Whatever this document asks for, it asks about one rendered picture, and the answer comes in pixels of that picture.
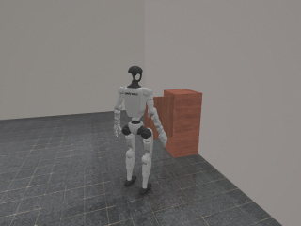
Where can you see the robot left shin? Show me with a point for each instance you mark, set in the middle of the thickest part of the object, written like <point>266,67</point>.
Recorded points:
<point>130,162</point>

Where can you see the robot left hand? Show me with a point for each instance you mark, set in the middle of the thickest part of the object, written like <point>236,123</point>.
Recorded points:
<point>117,127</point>

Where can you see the robot right thigh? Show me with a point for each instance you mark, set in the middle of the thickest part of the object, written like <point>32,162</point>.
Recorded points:
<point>147,136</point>

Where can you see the left robot upper arm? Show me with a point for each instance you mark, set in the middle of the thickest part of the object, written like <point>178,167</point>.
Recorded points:
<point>120,98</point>

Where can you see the right robot forearm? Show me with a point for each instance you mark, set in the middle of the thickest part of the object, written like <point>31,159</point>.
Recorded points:
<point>157,122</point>

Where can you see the cupboard door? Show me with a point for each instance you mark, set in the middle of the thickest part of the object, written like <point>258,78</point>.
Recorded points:
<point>165,109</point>

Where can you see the right robot upper arm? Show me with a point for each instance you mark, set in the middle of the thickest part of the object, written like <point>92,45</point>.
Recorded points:
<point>150,102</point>

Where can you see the left robot forearm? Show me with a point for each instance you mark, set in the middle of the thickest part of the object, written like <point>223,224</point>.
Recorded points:
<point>116,117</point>

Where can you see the robot right hand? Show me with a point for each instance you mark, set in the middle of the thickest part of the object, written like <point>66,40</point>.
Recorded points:
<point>163,137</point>

